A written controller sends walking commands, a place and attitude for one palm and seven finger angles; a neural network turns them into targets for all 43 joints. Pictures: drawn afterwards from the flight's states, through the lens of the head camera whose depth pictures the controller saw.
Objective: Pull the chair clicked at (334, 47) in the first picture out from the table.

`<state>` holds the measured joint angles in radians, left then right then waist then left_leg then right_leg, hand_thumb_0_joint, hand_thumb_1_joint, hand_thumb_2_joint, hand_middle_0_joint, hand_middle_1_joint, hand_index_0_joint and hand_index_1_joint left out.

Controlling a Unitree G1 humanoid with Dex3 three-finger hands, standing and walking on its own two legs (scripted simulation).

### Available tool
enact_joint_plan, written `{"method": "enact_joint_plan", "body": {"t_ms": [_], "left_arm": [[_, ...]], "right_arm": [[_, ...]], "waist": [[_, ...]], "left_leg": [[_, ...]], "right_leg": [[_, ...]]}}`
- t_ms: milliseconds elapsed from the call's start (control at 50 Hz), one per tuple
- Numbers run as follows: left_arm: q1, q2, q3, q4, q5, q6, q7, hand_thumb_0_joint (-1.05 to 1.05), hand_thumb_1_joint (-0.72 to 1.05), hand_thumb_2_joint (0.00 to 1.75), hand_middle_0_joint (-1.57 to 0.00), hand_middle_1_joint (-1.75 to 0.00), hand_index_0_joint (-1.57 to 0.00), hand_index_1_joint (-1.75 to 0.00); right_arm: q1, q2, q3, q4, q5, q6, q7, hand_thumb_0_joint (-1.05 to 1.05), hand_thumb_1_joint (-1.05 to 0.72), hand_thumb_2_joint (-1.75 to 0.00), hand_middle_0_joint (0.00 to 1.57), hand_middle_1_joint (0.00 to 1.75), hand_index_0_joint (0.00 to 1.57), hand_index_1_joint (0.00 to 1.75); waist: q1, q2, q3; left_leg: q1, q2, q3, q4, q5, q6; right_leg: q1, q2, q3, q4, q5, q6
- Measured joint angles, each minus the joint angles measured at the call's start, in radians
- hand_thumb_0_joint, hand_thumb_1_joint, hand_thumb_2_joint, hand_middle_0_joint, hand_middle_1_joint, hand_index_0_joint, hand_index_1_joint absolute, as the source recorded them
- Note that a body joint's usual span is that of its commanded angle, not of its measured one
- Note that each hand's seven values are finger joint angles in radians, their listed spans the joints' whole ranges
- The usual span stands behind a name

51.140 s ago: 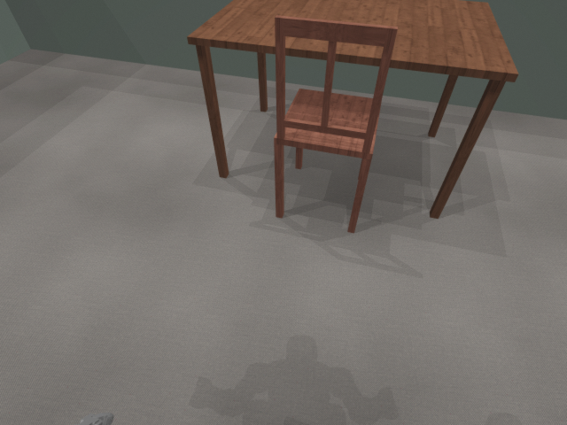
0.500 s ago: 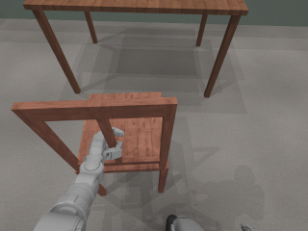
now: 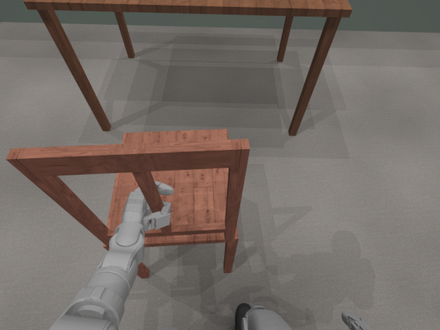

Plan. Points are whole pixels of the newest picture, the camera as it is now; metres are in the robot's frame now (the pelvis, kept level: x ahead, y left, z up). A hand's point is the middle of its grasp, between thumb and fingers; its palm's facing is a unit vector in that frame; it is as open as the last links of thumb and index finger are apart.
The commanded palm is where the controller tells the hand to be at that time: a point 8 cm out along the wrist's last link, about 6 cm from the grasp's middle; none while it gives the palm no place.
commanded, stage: stop walking, hand still on the chair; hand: left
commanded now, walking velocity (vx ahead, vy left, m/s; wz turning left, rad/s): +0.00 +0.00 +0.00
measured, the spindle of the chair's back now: (156, 204) +0.36 +0.14 -0.06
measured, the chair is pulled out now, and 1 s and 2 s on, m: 0.60 0.60 0.60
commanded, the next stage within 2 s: open the thumb and straighten the fingers in 0.76 s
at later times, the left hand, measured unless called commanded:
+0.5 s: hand (164, 214) +0.34 +0.12 -0.06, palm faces -0.05 -0.99 -0.13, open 5.5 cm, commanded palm +0.32 +0.18 -0.04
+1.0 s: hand (162, 212) +0.34 +0.13 -0.06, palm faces -0.03 -1.00 -0.09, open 6.0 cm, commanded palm +0.32 +0.18 -0.04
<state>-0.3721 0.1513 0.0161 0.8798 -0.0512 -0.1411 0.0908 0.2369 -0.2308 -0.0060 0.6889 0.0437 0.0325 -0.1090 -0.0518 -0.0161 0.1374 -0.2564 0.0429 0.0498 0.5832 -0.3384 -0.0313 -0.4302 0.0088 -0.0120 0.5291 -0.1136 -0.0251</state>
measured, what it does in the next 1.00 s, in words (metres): stands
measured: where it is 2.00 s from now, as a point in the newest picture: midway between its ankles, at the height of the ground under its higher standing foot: outside the picture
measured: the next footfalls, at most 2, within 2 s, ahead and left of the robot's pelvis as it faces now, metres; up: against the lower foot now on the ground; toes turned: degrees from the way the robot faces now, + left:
none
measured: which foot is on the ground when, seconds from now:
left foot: down 0.00-1.00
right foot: down 0.00-1.00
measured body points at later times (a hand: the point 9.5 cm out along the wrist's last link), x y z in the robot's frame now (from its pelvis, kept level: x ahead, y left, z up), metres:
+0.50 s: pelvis +0.04 +0.02 +0.01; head +0.08 +0.02 +0.45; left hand +0.34 +0.18 -0.05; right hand +0.17 -0.23 -0.10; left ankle -0.02 +0.14 -0.73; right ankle +0.10 -0.10 -0.73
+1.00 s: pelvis +0.04 +0.02 +0.00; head +0.08 +0.03 +0.45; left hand +0.34 +0.18 -0.05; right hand +0.14 -0.23 -0.11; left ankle -0.02 +0.14 -0.73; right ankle +0.10 -0.10 -0.73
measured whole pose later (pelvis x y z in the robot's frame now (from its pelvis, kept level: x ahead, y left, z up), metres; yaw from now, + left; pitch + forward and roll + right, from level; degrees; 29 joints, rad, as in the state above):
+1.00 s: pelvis +0.04 +0.02 +0.00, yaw +2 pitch +4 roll +0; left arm -0.16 0.12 -0.05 0.69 -0.07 -0.09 0.08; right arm 0.26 -0.23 0.01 0.69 0.05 0.01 -0.04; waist -0.08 -0.02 0.00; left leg -0.26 0.01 0.03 0.57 -0.38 -0.01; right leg -0.45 -0.03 -0.03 0.56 -0.19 0.00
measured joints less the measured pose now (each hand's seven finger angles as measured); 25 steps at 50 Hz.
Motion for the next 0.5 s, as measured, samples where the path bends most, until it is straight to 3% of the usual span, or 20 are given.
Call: {"method": "enact_joint_plan", "body": {"t_ms": [500], "left_arm": [[0.163, -0.044, -0.077, -0.122, 0.019, 0.045, 0.004, 0.10, 0.68, 0.77, -0.25, -1.26, -0.50, -1.44]], "right_arm": [[-0.060, 0.026, 0.012, -0.021, -0.014, 0.010, 0.017, 0.01, -0.90, -0.90, 0.20, 0.30, 0.21, 0.30]], "waist": [[0.011, 0.013, -0.037]], "left_leg": [[0.142, -0.008, 0.007, -0.090, -0.023, 0.017]], "right_leg": [[0.121, -0.005, 0.005, -0.044, -0.047, 0.020]]}}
